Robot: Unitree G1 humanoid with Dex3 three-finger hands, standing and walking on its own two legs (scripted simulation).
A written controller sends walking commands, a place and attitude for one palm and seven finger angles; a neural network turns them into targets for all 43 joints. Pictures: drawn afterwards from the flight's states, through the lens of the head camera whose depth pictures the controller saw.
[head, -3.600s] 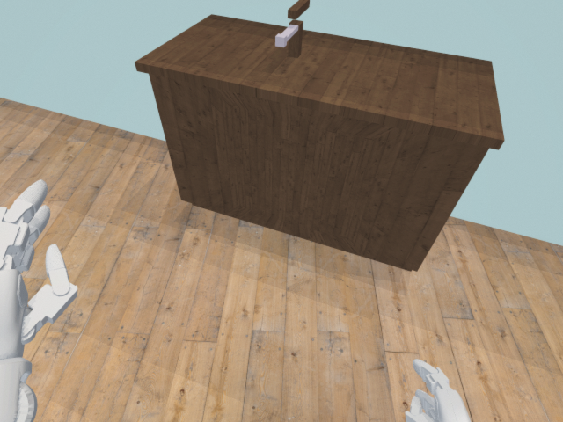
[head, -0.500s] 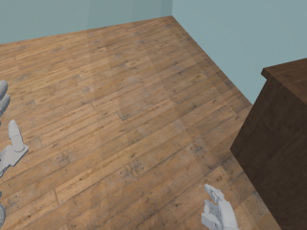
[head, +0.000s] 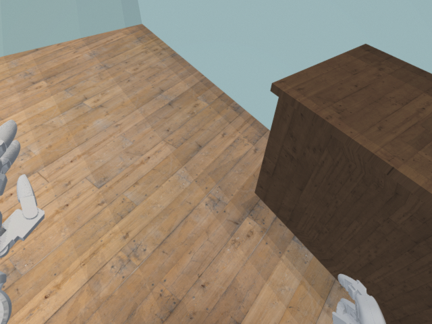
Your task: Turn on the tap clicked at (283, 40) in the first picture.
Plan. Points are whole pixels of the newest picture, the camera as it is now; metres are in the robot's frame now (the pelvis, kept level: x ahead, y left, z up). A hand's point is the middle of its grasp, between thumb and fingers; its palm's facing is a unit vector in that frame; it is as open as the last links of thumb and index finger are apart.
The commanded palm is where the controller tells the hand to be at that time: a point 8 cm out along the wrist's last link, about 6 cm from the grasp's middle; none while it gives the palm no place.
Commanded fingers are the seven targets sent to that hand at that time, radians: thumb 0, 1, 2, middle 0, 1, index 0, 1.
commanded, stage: turn to face it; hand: left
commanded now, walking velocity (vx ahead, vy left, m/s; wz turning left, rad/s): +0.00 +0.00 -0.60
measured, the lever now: out of the picture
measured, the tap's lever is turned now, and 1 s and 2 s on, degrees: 0 0 0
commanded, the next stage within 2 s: take the last steps up to it in 2.00 s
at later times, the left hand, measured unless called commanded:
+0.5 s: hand (162, 211) +0.23 +0.09 +0.18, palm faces +0.02 -0.84 -0.54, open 7.4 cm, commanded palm +0.19 +0.16 +0.18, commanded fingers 0.00 0.90 0.90 -0.20 -0.30 -0.20 -0.30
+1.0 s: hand (234, 234) +0.21 +0.00 +0.17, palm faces -0.14 -0.87 -0.48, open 7.5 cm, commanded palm +0.18 +0.07 +0.18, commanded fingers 0.00 0.90 0.90 -0.20 -0.30 -0.20 -0.30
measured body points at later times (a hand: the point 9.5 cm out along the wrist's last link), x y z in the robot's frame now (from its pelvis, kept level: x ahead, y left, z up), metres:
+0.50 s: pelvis -0.05 -0.05 +0.00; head -0.01 -0.09 +0.44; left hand +0.22 +0.14 +0.21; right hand +0.01 -0.33 -0.11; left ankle -0.02 +0.11 -0.67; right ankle -0.02 -0.13 -0.73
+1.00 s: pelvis -0.12 -0.06 -0.01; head -0.09 -0.10 +0.43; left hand +0.21 +0.05 +0.20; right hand -0.08 -0.31 -0.12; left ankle -0.02 +0.09 -0.72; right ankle -0.14 -0.15 -0.73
